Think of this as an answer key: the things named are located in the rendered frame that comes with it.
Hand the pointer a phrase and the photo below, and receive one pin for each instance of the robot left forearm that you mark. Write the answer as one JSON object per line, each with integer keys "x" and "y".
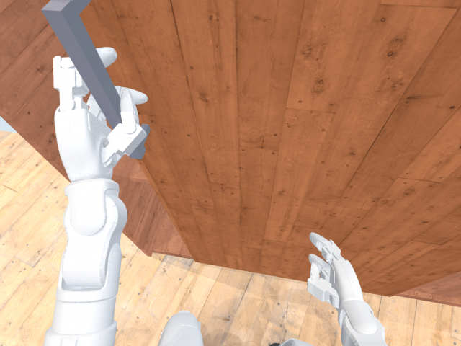
{"x": 89, "y": 274}

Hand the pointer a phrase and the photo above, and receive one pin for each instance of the robot left hand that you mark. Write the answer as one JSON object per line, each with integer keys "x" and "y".
{"x": 81, "y": 131}

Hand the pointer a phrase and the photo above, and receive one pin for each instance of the left robot thigh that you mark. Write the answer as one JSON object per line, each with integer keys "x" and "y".
{"x": 181, "y": 330}

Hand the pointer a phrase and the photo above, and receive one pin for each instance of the robot right hand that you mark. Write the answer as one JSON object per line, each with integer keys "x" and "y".
{"x": 338, "y": 282}

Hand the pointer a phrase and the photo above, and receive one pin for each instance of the handle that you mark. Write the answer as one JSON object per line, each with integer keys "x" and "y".
{"x": 63, "y": 17}

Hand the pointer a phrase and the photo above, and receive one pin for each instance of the robot right forearm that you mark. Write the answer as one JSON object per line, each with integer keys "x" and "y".
{"x": 358, "y": 325}

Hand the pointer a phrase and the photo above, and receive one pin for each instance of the wardrobe door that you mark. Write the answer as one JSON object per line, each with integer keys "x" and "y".
{"x": 449, "y": 286}
{"x": 272, "y": 119}

